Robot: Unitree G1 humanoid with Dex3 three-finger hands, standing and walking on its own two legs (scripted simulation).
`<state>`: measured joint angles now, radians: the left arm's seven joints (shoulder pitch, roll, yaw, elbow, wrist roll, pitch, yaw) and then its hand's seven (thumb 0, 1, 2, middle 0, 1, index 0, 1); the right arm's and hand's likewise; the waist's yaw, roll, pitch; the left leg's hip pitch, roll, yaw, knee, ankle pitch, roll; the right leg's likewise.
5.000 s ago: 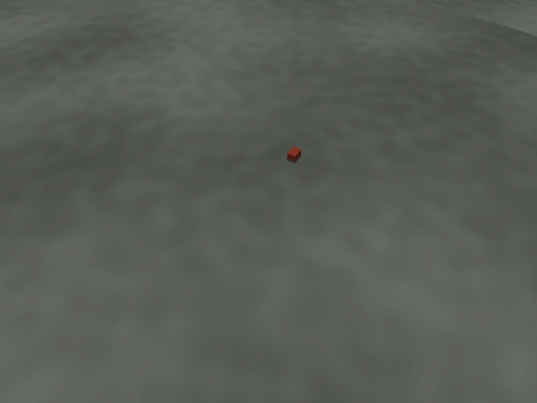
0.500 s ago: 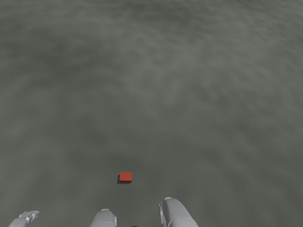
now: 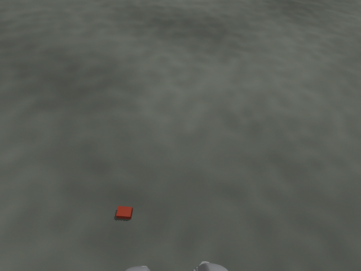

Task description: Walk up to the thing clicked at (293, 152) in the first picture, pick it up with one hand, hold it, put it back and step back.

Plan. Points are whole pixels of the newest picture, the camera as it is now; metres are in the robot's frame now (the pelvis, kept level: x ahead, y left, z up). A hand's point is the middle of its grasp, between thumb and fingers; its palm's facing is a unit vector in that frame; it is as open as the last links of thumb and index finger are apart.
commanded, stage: walk up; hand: left
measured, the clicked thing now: (124, 212) +0.49 +0.26 -0.72
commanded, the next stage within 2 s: none
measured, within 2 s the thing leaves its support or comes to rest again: neither
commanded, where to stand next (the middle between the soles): +0.11 +0.01 m, yaw +1 degrees
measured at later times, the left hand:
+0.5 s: hand out of the picture +0.07 +0.23 -0.12, palm faces +0.08 -0.92 -0.39, open 7.4 cm
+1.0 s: hand out of the picture +0.11 +0.25 -0.12, palm faces +0.06 -0.94 -0.33, open 7.4 cm
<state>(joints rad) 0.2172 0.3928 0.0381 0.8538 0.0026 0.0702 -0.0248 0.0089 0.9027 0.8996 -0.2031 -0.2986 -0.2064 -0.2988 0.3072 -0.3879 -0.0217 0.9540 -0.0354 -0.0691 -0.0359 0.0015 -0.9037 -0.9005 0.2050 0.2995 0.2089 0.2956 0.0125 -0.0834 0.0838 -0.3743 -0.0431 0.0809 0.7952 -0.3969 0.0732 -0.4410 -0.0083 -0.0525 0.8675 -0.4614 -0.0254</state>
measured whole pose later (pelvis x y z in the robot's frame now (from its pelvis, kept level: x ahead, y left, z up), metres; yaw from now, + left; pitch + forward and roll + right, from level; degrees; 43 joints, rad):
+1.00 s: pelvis +0.03 -0.01 +0.04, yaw +3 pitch -2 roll +0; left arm 0.05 0.37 0.00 1.15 0.00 -0.01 0.00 0.01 0.91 0.90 -0.20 -0.30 -0.20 -0.30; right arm 0.07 -0.35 -0.02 1.14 -0.01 -0.02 0.01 0.00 -0.90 -0.90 0.20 0.30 0.21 0.30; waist 0.01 -0.02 0.05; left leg -0.09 0.00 0.01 0.37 -0.25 0.00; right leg -0.15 -0.06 -0.06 0.37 -0.19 0.04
